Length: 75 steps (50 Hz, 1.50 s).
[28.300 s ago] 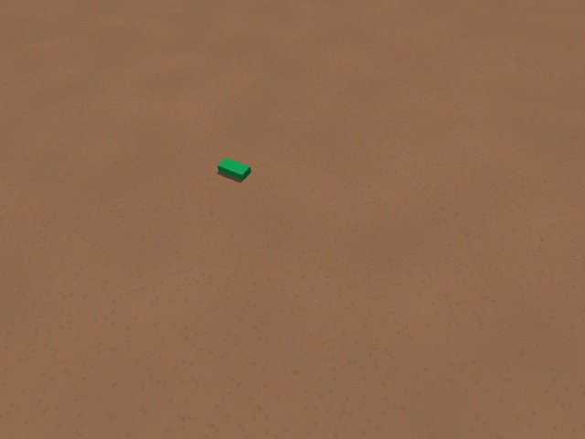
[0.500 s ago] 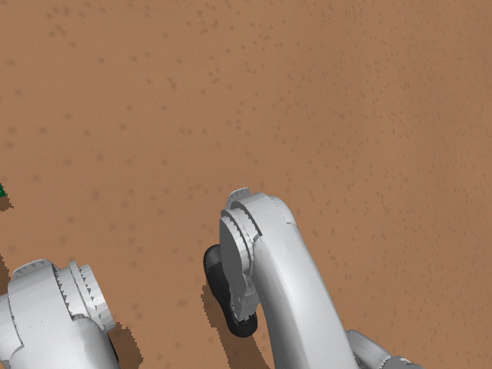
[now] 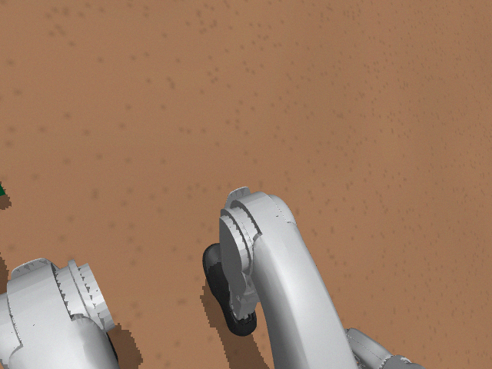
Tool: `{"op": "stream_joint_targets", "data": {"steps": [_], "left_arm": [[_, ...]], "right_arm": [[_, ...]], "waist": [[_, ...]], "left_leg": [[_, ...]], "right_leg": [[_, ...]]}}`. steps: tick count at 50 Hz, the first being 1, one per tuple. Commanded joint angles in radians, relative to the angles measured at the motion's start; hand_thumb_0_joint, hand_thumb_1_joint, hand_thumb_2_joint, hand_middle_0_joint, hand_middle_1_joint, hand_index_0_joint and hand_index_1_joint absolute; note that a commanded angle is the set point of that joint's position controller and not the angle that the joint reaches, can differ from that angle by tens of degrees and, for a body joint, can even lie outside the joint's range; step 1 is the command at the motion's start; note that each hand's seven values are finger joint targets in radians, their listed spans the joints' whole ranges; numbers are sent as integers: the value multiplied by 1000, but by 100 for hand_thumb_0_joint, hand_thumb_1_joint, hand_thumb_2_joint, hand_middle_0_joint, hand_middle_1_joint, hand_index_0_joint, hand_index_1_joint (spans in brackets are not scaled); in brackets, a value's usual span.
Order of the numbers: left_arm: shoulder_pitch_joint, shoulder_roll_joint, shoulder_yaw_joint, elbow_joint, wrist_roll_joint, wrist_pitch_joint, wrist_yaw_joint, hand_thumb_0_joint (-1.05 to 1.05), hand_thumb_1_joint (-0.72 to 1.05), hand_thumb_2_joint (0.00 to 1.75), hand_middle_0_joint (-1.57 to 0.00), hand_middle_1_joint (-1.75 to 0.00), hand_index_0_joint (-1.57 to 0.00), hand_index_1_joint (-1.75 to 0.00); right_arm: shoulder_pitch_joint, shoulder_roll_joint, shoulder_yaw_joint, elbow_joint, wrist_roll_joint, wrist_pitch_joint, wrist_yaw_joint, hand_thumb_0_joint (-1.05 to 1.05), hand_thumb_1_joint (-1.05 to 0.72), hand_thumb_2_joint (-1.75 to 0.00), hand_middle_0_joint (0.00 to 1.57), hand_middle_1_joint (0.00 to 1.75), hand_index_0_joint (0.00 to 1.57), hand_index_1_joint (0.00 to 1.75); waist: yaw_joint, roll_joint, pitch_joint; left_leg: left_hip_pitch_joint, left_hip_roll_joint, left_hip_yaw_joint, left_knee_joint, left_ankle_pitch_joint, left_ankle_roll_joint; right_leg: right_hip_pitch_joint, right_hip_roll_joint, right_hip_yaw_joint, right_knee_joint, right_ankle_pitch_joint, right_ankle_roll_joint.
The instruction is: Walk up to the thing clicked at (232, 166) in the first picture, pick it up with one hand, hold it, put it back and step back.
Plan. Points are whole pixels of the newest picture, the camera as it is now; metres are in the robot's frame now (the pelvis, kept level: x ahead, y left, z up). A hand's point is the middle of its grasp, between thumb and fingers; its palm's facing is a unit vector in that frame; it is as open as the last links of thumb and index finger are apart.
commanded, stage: withdraw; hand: left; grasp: from above
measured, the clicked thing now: out of the picture +0.44 +0.31 -0.28
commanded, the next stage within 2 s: home in 0.72 s
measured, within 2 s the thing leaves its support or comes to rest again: neither
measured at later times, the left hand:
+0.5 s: hand out of the picture +0.43 +0.31 -0.07, palm faces -0.47 -0.11 -0.88, open 14.0 cm
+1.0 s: hand out of the picture +0.45 +0.32 -0.15, palm faces -0.33 -0.13 -0.94, open 13.2 cm
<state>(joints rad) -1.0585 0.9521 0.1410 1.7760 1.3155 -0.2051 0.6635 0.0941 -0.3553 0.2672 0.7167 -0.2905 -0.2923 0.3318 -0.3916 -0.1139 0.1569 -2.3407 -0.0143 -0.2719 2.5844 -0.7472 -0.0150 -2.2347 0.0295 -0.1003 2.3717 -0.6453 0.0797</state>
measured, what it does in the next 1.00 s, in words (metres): stands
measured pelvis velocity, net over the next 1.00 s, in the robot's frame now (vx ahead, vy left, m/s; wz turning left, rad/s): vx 0.00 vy -0.01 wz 0.11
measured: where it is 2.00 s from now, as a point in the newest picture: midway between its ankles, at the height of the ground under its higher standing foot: (177, 345)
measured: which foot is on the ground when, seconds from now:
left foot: down 0.00-1.00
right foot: down 0.00-1.00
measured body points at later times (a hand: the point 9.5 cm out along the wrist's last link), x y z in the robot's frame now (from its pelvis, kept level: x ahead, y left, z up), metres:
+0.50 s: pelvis -0.01 -0.01 +0.06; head +0.20 +0.06 +0.45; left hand +0.45 +0.31 -0.02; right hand +0.11 -0.28 -0.05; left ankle +0.06 +0.12 -0.26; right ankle +0.12 -0.14 -0.26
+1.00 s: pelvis +0.00 -0.01 +0.02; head +0.24 +0.08 +0.39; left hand +0.47 +0.32 -0.09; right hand +0.05 -0.28 -0.07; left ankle +0.06 +0.12 -0.26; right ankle +0.12 -0.14 -0.26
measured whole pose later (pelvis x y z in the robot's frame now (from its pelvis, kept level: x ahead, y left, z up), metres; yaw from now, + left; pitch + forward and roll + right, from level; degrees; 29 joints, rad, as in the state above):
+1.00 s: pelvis +0.00 -0.01 +0.02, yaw +6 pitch +35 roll -9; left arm -0.99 0.76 0.13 1.43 1.25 -0.18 0.47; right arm 0.22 -0.28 0.09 0.73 -0.18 -0.09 0.16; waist -0.29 0.00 -0.03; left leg -2.37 -0.02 -0.17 2.44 -0.69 -0.04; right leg -2.31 -0.01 -0.02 2.33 -0.64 0.06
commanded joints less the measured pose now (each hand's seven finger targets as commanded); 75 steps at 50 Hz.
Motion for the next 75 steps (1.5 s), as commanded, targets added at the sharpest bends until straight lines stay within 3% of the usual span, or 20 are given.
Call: {"op": "stream_joint_targets", "data": {"steps": [1,4,5,7,14,16,22,27,32,38,41,43,46,50,52,57,60,61,63,75], "left_arm": [[-242,223,37,-246,-25,12,26,0,-53,100,-8,-100,-7,-100],[-222,190,42,-393,-43,43,-7,0,-53,100,-7,-99,-7,-100],[-230,114,0,-493,-67,52,-28,0,-53,101,-7,-99,-7,-100],[-168,64,-13,-483,-91,86,-71,0,-53,101,-7,-99,-6,-100],[-211,-135,-131,-557,-159,145,-287,0,-53,103,-8,-101,-7,-102],[-280,-131,-147,-606,-167,131,-342,0,-54,104,-9,-101,-8,-103],[-240,-126,-168,-494,-162,83,-436,0,-52,103,-9,-102,-8,-103],[-265,-63,-147,-438,-127,21,-417,0,-49,101,-10,-100,-9,-100],[-282,12,-120,-349,-83,-39,-339,0,-50,100,-9,-101,-9,-101],[-372,73,-73,-332,-27,-81,-215,0,-50,99,-8,-102,-9,-101],[-380,117,-25,-414,-9,-69,-166,0,-51,99,-8,-102,-9,-101],[-351,101,-15,-433,-13,-41,-144,0,-35,93,-24,-86,-22,-85],[-333,105,18,-521,-68,7,-131,0,-23,91,-25,-67,-22,-69],[-241,63,33,-598,-179,84,-189,0,4,91,-24,-58,-22,-60],[-163,38,34,-643,-244,121,-241,0,20,93,-23,-54,-22,-56],[35,-101,7,-874,-450,191,-417,0,57,91,-21,-41,-21,-42],[208,-161,8,-1011,-570,219,-525,0,81,93,-21,-34,-21,-34],[270,-211,-25,-1033,-601,228,-558,0,89,92,-21,-32,-20,-32],[314,-240,-28,-1171,-679,235,-599,0,90,90,-20,-30,-20,-30],[639,-384,-38,-1584,-1001,318,-603,0,90,90,-20,-30,-20,-30]], "right_arm": [[196,-320,-144,19,21,13,-2,0,-91,-90,20,30,20,30],[200,-307,-196,18,52,33,7,0,-90,-90,20,30,20,30],[193,-284,-208,13,70,47,11,0,-90,-90,20,30,20,30],[200,-278,-243,20,103,80,11,0,-90,-90,20,30,20,30],[270,-237,-311,13,169,189,-30,0,-90,-90,20,30,20,30],[276,-225,-319,2,182,213,-56,0,-91,-91,20,30,20,30],[246,-186,-298,-36,189,251,-145,0,-90,-90,20,30,20,30],[227,-169,-261,-52,178,259,-202,0,-89,-90,20,30,20,30],[233,-180,-228,-52,159,252,-222,0,-89,-90,20,30,20,30],[269,-198,-216,-38,120,228,-221,0,-90,-89,20,30,20,30],[300,-212,-229,-25,108,213,-216,0,-90,-90,20,30,20,30],[299,-206,-243,-24,103,202,-206,0,-88,-89,20,30,20,30],[312,-208,-266,-23,112,196,-191,0,-88,-89,20,30,20,30],[347,-210,-308,-14,141,196,-173,0,-89,-90,20,30,20,30],[350,-199,-327,-13,168,209,-169,0,-89,-90,20,30,20,30],[338,-182,-353,-53,233,255,-173,0,-89,-90,20,30,20,30],[281,-165,-361,-97,262,278,-189,0,-90,-90,20,30,20,30],[267,-154,-360,-113,264,282,-194,0,-90,-90,20,30,20,30],[237,-141,-363,-135,274,286,-210,0,-90,-90,20,30,20,30],[77,-85,-356,-244,311,235,-309,0,-90,-90,20,30,20,30]], "waist": [[4,676,-790],[58,716,-863],[81,753,-911],[106,689,-909],[91,460,-875],[93,406,-879],[94,253,-737],[102,253,-731],[91,248,-745],[72,394,-826],[89,495,-910],[95,548,-940],[114,573,-1020],[159,577,-1090],[197,562,-1142],[217,422,-1101],[237,318,-1026],[234,287,-984],[242,261,-951],[303,277,-859]], "left_leg": [[612,33,130,-330,312,-14],[634,27,149,-353,354,-15],[651,22,156,-379,369,-18],[609,20,171,-394,346,-8],[534,2,174,-480,234,21],[529,-3,181,-498,192,30],[428,-19,215,-523,92,43],[398,-24,239,-516,101,48],[364,-21,244,-465,111,52],[465,-16,231,-437,167,33],[563,-10,229,-428,228,21],[610,-6,232,-425,252,15],[616,-8,242,-436,273,18],[667,-6,248,-483,315,19],[697,-7,253,-516,336,22],[710,-8,232,-617,345,33],[692,-6,219,-669,329,40],[674,-3,216,-693,305,41],[703,3,207,-733,283,41],[999,20,177,-1037,124,27]], "right_leg": [[350,32,-157,-143,302,-101],[313,29,-144,-146,318,-111],[303,26,-135,-150,323,-118],[270,25,-122,-172,306,-117],[291,10,-73,-268,217,-119],[328,9,-55,-313,185,-118],[360,-2,-18,-393,56,-117],[383,-7,-7,-391,40,-119],[383,-5,2,-372,33,-109],[338,-4,-39,-300,106,-112],[313,-9,-58,-259,174,-116],[294,-11,-61,-235,198,-122],[322,-15,-59,-242,222,-121],[366,-21,-55,-274,257,-123],[417,-17,-45,-298,266,-125],[526,-19,-28,-402,284,-114],[581,-19,-13,-466,286,-109],[591,-15,-9,-489,264,-109],[607,-20,1,-537,242,-110],[784,-35,34,-803,95,-109]]}}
